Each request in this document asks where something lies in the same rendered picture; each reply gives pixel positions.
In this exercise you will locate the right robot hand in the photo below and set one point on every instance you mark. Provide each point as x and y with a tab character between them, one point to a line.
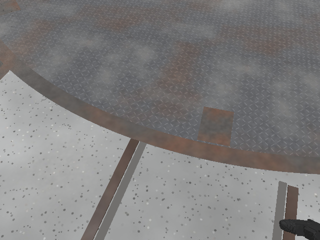
306	228

